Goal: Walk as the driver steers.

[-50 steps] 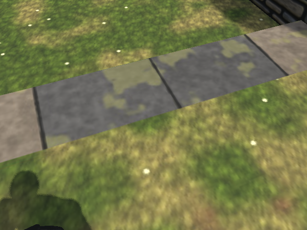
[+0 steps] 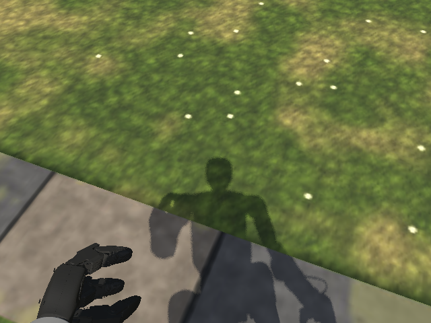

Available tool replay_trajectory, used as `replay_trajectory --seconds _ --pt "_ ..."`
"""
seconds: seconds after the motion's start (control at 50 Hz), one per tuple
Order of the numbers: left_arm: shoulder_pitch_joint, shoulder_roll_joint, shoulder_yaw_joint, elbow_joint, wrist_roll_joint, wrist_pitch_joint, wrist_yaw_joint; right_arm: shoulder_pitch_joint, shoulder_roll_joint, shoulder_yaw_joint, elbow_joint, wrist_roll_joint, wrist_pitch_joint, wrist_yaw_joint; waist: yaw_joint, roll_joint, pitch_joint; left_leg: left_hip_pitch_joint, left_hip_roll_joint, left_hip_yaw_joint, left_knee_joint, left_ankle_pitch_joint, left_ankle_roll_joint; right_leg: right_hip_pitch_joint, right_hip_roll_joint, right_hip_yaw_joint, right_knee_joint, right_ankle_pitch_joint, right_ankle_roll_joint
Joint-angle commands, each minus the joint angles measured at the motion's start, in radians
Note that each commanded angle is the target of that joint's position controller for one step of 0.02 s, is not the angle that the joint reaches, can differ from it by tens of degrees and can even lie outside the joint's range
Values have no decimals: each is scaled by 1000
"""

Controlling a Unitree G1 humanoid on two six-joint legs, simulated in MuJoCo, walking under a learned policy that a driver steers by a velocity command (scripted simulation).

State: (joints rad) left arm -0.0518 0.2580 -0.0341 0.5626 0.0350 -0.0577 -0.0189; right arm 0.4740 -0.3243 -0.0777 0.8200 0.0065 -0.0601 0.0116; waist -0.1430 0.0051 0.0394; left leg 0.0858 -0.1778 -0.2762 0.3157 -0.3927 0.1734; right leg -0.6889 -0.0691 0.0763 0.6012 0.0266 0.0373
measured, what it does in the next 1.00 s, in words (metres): walks ahead, turning right: right foot, then left foot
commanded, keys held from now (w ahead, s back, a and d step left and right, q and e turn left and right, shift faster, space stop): w+q+shift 0.02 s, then w+e+shift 0.04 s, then e+shift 0.94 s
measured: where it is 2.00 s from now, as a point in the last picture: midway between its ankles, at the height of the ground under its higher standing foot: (223, 318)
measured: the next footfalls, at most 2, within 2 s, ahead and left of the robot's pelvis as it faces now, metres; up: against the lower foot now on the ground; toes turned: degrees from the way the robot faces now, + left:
right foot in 0.06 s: +0.26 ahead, -0.16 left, +0.00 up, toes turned +7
left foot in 0.44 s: +0.47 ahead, +0.05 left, +0.00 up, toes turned -8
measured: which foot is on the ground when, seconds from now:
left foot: down 0.00-0.06, up 0.08-0.42, down 0.44-0.86, up 0.88-1.00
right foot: up 0.00-0.04, down 0.06-0.44, up 0.46-0.84, down 0.86-1.00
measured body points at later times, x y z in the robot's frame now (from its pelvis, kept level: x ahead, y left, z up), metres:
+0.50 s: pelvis +0.32 -0.03 -0.01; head +0.36 -0.01 +0.44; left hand +0.30 +0.26 -0.14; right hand +0.55 -0.25 -0.07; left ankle +0.43 +0.05 -0.73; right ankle +0.23 -0.15 -0.68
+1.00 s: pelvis +0.33 -0.06 +0.01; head +0.34 -0.10 +0.45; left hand +0.62 +0.09 -0.06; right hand +0.29 -0.36 -0.11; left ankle +0.44 +0.06 -0.66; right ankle +0.31 -0.14 -0.73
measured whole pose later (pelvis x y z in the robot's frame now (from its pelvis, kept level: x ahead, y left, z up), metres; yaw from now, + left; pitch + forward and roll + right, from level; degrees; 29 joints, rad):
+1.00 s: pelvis +0.33 -0.06 +0.01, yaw -34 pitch +0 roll +2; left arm 0.19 0.31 0.06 0.60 0.01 0.09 -0.01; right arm 0.21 -0.32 -0.06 0.65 -0.03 0.05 -0.02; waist -0.01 0.04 0.06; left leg -0.55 0.05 0.02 1.06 -0.40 -0.07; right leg -0.31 0.06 0.06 0.56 -0.25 -0.06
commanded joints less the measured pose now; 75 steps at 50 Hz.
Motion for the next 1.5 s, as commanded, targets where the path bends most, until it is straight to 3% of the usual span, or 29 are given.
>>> replay_trajectory --seconds 0.02,0.06,0.08,0.1,0.12,0.16,0.22,0.26,0.34,0.4,0.42,0.46,0.48,0.52,0.76,0.82,0.84,0.86,0.88,0.9,0.96,1.04,1.26,1.3,1.32,1.34,1.38,1.44,1.5 --pt "126 174 63 -25 -13 -18 22 -87 -212 -51 -73 -7 -15 -9 148 40 -116 -188 183 -151 188 940 -1 488 108 -41 -65 -87 -27" --pt "537 251 109 80 2 -26 55 -142 -166 -33 -71 -24 -35 -4 353 9 -297 -324 151 -52 651 852 -24 884 10 -22 -21 -268 -75" --pt "628 305 120 106 37 -34 65 -87 13 12 -94 -14 -46 -10 305 -236 -351 -561 38 45 986 41 -55 1059 -257 367 -85 -407 -139" --pt "549 337 135 120 25 -29 42 69 -7 22 -99 9 -42 -7 195 -437 -427 -734 -28 95 1143 -92 -80 1077 -374 902 -286 -335 -294" --pt "414 212 119 86 11 -28 25 -22 -60 21 -72 -27 -26 -17 183 -189 -252 -794 61 101 1165 -14 -82 939 -306 771 -280 -284 -312" --pt "381 120 95 124 -1 -35 11 -200 -62 24 -110 -47 -17 -8 183 6 -123 -756 97 130 1079 12 -114 729 -213 442 -229 236 -294" --pt "472 105 82 224 -36 -50 5 -275 -30 42 -176 -75 2 2 147 -74 -77 -741 149 190 841 -42 -153 648 -128 289 -243 590 -252" --pt "444 141 88 230 -21 -42 14 -303 -2 63 -203 -64 4 7 114 -81 -89 -643 139 236 638 37 -179 548 -78 228 -259 700 -244" --pt "402 206 119 202 -32 0 16 -365 -12 81 -223 -23 26 2 102 -147 -110 -336 86 261 348 347 -174 363 12 193 -251 445 -162" --pt "412 207 130 176 -51 20 21 -328 -57 66 -210 -43 23 -24 82 -81 -90 -196 126 210 198 467 -155 328 45 255 -120 221 -106" --pt "436 191 131 170 -55 20 18 -295 -88 58 -208 -54 12 -34 76 -29 -104 -124 193 174 156 546 -135 300 96 234 6 106 -84" --pt "675 107 118 147 -66 39 40 -176 -133 48 -233 -45 21 -38 137 222 -367 79 701 -176 226 1191 22 208 203 47 501 -799 -61" --pt "709 146 128 178 -26 64 51 -189 -78 51 -242 -12 37 -36 152 126 -355 47 668 -154 244 1158 51 163 151 14 620 -779 -50" --pt "530 163 133 144 0 98 41 -329 -11 58 -271 -9 44 -52 144 139 -188 -162 549 -82 41 547 71 79 87 -40 667 -573 -22" --pt "243 100 117 -8 -41 166 -43 -298 -82 6 -225 -50 43 -43 155 174 -108 -375 500 349 24 338 -12 343 43 -145 245 -404 -33" --pt "230 120 124 -27 -46 161 -46 -274 -117 -12 -222 -33 60 -23 156 145 -112 -371 518 398 129 241 -74 448 73 -194 45 -395 -60" --pt "274 134 130 -9 -40 154 -41 -251 -113 -16 -216 -28 67 -18 172 79 -119 -424 490 439 228 171 -127 544 93 -174 -55 -350 -76" --pt "335 197 145 8 -29 140 -26 -205 -92 -16 -209 -27 80 -10 196 -132 -82 -567 411 514 456 1 -202 627 -21 50 -246 -301 -113" --pt "345 383 186 -30 -30 134 -12 -265 -29 6 -312 -21 94 -15 194 -408 -37 -865 223 477 669 -322 -282 619 -314 542 -311 -11 -268" --pt "403 347 192 -19 -22 134 1 -370 -85 1 -316 -43 106 -28 268 -217 -66 -867 239 287 797 -281 -273 605 -294 489 -296 25 -340" --pt "196 256 157 -40 -23 135 24 -299 -95 -7 -266 -25 92 -36 139 -172 -35 -788 239 243 785 19 -249 507 -109 275 -273 -36 -257" --pt "227 227 151 -27 -32 124 12 -276 -77 -1 -232 -34 103 -27 146 -91 -104 -711 197 237 749 59 -241 508 -57 276 -228 58 -255" --pt "227 213 153 -3 -19 119 1 -255 -63 21 -212 -5 79 -39 148 -172 -144 -370 120 228 275 73 -171 452 -9 452 -168 88 -202" --pt "261 142 125 18 -35 113 16 -257 -59 26 -212 -26 68 -50 142 -53 -137 -199 233 132 28 174 -135 344 64 382 -92 -194 -113" --pt "329 67 101 23 -37 112 19 -328 -109 32 -250 -44 66 -48 183 186 -140 -167 470 -179 -95 146 -73 257 207 226 77 -490 -58" --pt "309 152 122 41 -18 121 29 -306 -114 31 -228 -47 67 -35 158 188 -98 -323 507 -287 -104 209 15 306 242 191 110 -579 -48" --pt "306 150 116 79 -11 124 25 -381 -40 51 -214 -24 62 -14 206 144 -37 -382 379 -164 -97 137 -14 384 149 96 71 -431 -27" --pt "258 174 120 76 -14 113 24 -295 -157 -4 -198 -10 80 -5 155 180 -46 -248 310 -159 -7 360 -17 266 180 3 180 -465 -4" --pt "203 147 107 55 -24 111 36 -221 -161 -28 -183 1 90 3 128 137 -70 -149 312 -213 21 422 10 168 168 14 232 -499 13"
